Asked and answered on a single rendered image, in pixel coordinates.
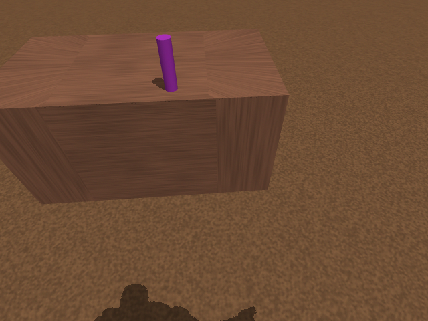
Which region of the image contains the can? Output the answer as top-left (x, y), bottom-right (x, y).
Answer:
top-left (156, 34), bottom-right (178, 92)

